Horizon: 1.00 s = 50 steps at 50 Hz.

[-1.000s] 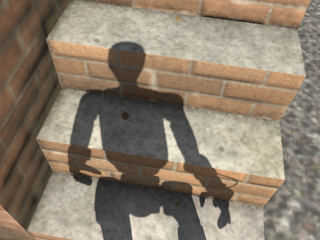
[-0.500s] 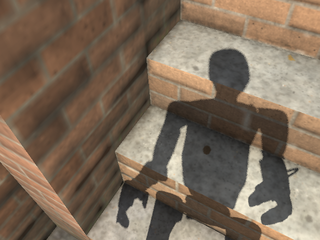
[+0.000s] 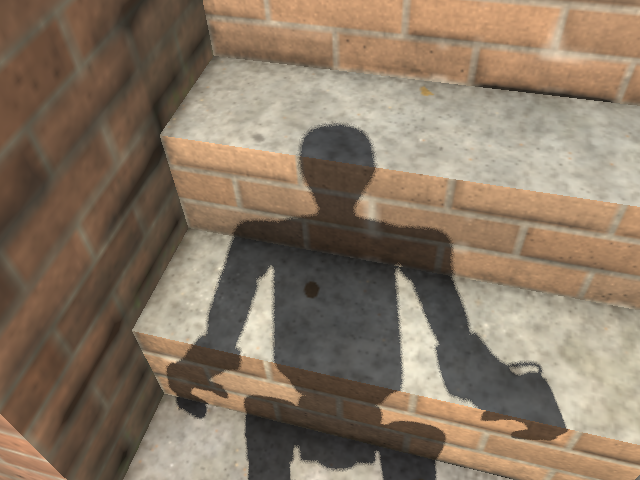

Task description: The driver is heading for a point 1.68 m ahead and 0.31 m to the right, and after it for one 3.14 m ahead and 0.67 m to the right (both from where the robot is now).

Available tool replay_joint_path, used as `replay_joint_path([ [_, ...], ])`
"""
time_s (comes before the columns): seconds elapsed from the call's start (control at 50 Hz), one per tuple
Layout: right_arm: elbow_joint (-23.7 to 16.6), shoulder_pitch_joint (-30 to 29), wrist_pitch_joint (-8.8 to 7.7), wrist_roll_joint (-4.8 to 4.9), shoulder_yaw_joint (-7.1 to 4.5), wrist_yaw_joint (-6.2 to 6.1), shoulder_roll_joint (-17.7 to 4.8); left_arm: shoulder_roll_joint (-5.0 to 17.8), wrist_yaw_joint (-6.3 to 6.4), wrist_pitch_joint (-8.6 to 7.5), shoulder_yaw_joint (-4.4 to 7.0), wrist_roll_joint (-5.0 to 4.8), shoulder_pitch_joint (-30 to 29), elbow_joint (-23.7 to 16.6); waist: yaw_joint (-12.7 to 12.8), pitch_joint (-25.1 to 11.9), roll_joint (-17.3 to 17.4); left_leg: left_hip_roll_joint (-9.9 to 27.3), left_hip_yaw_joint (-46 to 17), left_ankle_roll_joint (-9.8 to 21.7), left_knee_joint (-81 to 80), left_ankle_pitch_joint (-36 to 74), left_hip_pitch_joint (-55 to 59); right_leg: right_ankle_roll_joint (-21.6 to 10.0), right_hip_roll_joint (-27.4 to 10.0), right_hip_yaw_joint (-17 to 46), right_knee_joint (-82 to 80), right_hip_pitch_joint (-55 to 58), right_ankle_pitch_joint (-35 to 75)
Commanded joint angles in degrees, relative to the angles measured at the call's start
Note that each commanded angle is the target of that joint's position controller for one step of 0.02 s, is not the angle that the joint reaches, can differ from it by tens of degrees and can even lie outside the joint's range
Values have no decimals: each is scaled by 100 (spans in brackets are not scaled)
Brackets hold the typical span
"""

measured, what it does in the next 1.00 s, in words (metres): walks backwards, turning right: left foot, then right foot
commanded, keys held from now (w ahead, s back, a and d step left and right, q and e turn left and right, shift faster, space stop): e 0.50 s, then no key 0.50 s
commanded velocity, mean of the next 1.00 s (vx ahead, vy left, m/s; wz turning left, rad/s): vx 0.00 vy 0.00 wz -0.40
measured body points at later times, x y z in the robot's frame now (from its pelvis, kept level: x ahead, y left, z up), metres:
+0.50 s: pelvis -0.06 +0.05 +0.01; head -0.03 +0.04 +0.45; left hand +0.19 +0.25 -0.07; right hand +0.00 -0.25 -0.09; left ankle -0.04 +0.18 -0.72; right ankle -0.03 -0.08 -0.73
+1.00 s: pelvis -0.10 +0.09 +0.01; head -0.09 +0.08 +0.46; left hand +0.15 +0.24 -0.08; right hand -0.06 -0.18 -0.09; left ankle -0.04 +0.18 -0.73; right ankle -0.16 -0.03 -0.73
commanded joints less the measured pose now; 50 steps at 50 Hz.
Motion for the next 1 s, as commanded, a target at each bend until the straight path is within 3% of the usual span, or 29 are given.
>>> replay_joint_path([
  [0.02,-128,223,-105,20,-163,31,-490,843,21,-337,166,-195,-716,-643,-286,-83,-456,-210,-688,-309,2533,63,-1002,-1010,-1560,1897,-1297,178,2731],
  [0.04,-204,68,-178,-110,-152,35,-542,675,43,-345,103,-296,-618,-644,-237,-30,-279,-192,-645,-329,2327,399,-1057,-854,-1436,1817,-1216,202,2721],
  [0.06,-276,-70,-226,-155,-116,56,-440,609,71,-323,66,-312,-554,-664,-215,-59,-434,-279,-539,-351,2376,650,-950,-825,-1304,1807,-1136,183,2875],
  [0.1,-476,-246,-284,-15,-5,58,-228,660,137,-265,64,-251,-400,-805,-82,-363,-774,-415,-431,-331,2296,761,-1030,-868,-1276,1917,-990,701,3567],
  [0.14,-597,-287,-306,100,48,46,-231,694,178,-232,80,-244,-202,-928,-15,-550,-856,-465,-417,-309,1592,543,-972,-842,-1282,2119,-959,1143,3949],
  [0.2,-696,-169,-273,178,61,50,-281,821,174,-172,179,-324,-91,-1107,7,-749,-1017,-472,-480,-265,725,302,-707,-757,-1364,2559,-1017,1395,3642],
  [0.26,-721,-21,-263,188,43,90,-295,801,198,-116,235,-292,-198,-1321,-12,-558,-1026,-502,-610,-206,132,137,-479,-790,-1387,3086,-1221,1089,2488],
  [0.34,-683,152,-332,184,13,161,-297,778,205,-51,290,-306,-310,-1505,-13,-544,-1102,-564,-607,-75,-748,80,120,-673,-1162,3222,-1378,683,1676],
  [0.38,-620,272,-411,174,-41,195,-401,923,235,-58,356,-311,-313,-1556,-7,-565,-1151,-599,-710,26,-1324,181,468,-624,-1068,3357,-1509,546,1311],
  [0.44,-558,375,-542,268,-96,249,-537,916,209,-95,400,-394,-477,-1638,-6,-609,-1392,-675,-685,228,-2483,427,1139,-519,-820,3339,-1639,464,843],
  [0.48,-422,710,-606,252,-134,327,-595,906,160,-64,407,-470,-540,-1707,-166,-662,-1377,-635,-527,346,-3573,1043,1872,-397,-619,3316,-1471,296,866],
  [0.5,-295,987,-595,182,-176,358,-604,793,152,-50,382,-524,-432,-1660,-290,-577,-1108,-420,-506,320,-4044,1448,2545,-262,-438,3138,-1213,-178,797],
  [0.52,-287,1174,-590,111,-219,366,-823,465,128,-31,301,-508,-175,-1634,-244,-677,-67,599,-1432,670,-4421,1399,3221,77,47,2385,73,-964,-411],
  [0.54,-438,993,-553,-177,-265,416,-1260,495,110,-106,344,-494,-93,-1786,-94,-447,1672,1952,-3192,1820,-4795,2309,2729,518,1118,1065,2120,-2100,-1761],
  [0.56,-652,678,-625,-303,-240,436,-1065,1130,61,-256,518,-399,-322,-1856,-131,-304,1199,2276,-3409,2363,-4968,1942,1981,732,491,1340,3486,-2175,-1432],
  [0.58,-739,207,-633,-165,-183,398,-855,1207,15,-272,537,-435,-268,-1725,77,-25,787,1765,-2651,2021,-4876,1529,1840,714,320,1325,3779,-2179,-798],
  [0.6,-792,-60,-610,-71,-138,358,-743,973,35,-235,467,-397,-93,-1516,144,108,550,1247,-2079,1694,-4773,1577,1743,804,340,1213,3936,-2054,-370],
  [0.64,-817,21,-575,32,-10,275,-559,673,59,-198,347,-336,23,-1397,36,62,316,899,-1496,1624,-4614,2243,1836,965,437,1017,4162,-1901,152],
  [0.7,-745,450,-549,9,100,276,-356,354,107,-206,186,-380,-455,-1544,-166,-112,494,705,-1188,1634,-4534,2331,2369,1069,223,743,2695,-1692,344],
  [0.74,-752,466,-520,-8,105,329,-419,172,66,-209,82,-372,-532,-1553,-194,-248,805,709,-1143,1641,-4552,2149,2402,1025,-25,487,1482,-1001,14],
  [0.76,-768,474,-512,-12,88,366,-501,145,37,-224,62,-388,-545,-1539,-227,-233,951,739,-1182,1682,-4574,2040,2285,977,-90,336,941,-627,-266],
  [0.8,-770,598,-504,28,74,434,-582,323,1,-240,116,-425,-427,-1442,-287,-159,1034,821,-1413,1737,-4488,1938,2261,872,-49,152,-38,-204,-231],
  [0.84,-714,695,-526,120,131,476,-437,295,-10,-255,112,-406,-192,-1271,-167,-66,863,727,-1443,1505,-4316,2157,2136,635,-11,150,-1642,473,887],
  [0.86,-653,850,-604,121,156,507,-395,392,10,-260,118,-369,-112,-1267,-143,-157,725,722,-1484,1277,-4270,2282,1910,469,-223,477,-1912,995,1347],
  [0.88,-681,860,-704,43,200,558,-325,598,56,-256,132,-317,58,-1298,-149,-448,392,618,-1322,1015,-4056,2178,1592,313,-685,897,-1646,1622,2197],
  [0.9,-671,1139,-800,-1,177,608,-351,908,56,-227,213,-281,51,-1135,-459,-522,-546,196,-834,775,-4180,1476,1438,23,-736,983,-1054,1526,1981],
  [0.92,-646,705,-841,-58,176,602,-405,510,-2,-234,160,-313,-52,-1181,-177,-458,-468,20,-602,555,-4003,1251,1704,-20,-574,932,-1156,1040,1212],
  [0.94,-692,393,-836,-27,164,598,-374,258,-25,-260,76,-266,-122,-1193,-110,-313,-428,-19,-554,497,-3896,1253,1755,50,-528,949,-1296,735,719],
  [1.0,-707,360,-751,4,187,547,-144,160,-30,-347,31,-260,-201,-1222,-197,4,-507,-23,-534,578,-3780,1327,1837,186,-443,928,-1374,193,431],
])
Keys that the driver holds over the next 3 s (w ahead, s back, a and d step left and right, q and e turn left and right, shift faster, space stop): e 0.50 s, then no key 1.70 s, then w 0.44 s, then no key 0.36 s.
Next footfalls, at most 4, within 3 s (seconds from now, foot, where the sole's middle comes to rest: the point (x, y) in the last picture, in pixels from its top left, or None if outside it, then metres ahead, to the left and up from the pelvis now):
0.52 left None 0.00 0.16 -0.76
0.88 right None -0.12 -0.04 -0.76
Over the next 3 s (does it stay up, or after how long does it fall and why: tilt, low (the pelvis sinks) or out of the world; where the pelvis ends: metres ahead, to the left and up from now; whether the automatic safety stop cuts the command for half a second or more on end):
stays up -0.06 0.08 0.01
